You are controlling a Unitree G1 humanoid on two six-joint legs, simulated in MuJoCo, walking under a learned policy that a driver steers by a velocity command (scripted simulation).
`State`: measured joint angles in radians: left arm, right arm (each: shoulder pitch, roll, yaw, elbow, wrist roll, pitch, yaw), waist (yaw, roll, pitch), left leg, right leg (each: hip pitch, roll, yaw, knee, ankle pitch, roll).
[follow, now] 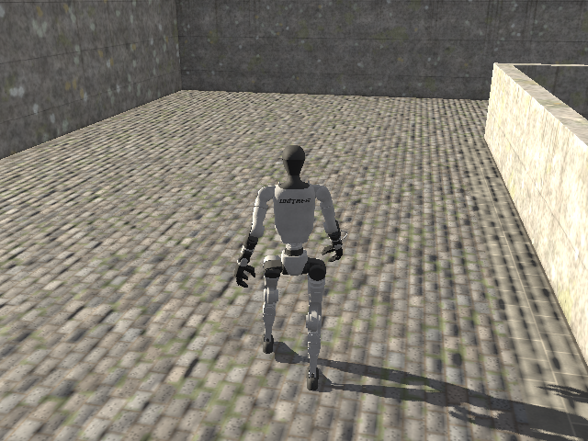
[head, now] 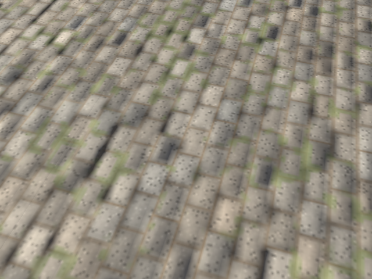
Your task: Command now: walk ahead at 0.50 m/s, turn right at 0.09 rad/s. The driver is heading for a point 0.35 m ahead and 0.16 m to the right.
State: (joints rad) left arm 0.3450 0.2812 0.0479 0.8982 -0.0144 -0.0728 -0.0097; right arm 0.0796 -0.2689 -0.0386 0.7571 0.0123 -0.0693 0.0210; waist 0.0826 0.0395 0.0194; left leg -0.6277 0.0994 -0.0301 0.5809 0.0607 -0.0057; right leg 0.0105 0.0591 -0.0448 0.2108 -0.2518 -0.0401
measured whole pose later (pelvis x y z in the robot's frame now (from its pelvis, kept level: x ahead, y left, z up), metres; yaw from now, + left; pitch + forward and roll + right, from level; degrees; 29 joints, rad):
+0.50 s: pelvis +0.27 +0.03 +0.00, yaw -13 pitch +0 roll +2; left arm 0.12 0.27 0.07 0.78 -0.01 -0.03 -0.03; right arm 0.29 -0.26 -0.07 0.91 -0.01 -0.08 -0.01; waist -0.07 -0.04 0.04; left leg 0.03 -0.02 0.23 0.23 -0.27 0.02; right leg -0.65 -0.10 0.02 0.69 0.02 -0.01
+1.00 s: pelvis +0.41 -0.02 -0.01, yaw -16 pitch +0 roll -2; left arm 0.12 0.22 0.03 0.89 0.02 -0.01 0.01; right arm 0.18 -0.25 -0.05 0.97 -0.02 0.01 -0.03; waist -0.01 0.01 0.02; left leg -0.29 0.07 -0.02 0.55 -0.25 -0.04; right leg -0.30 0.05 -0.04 0.47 -0.17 -0.04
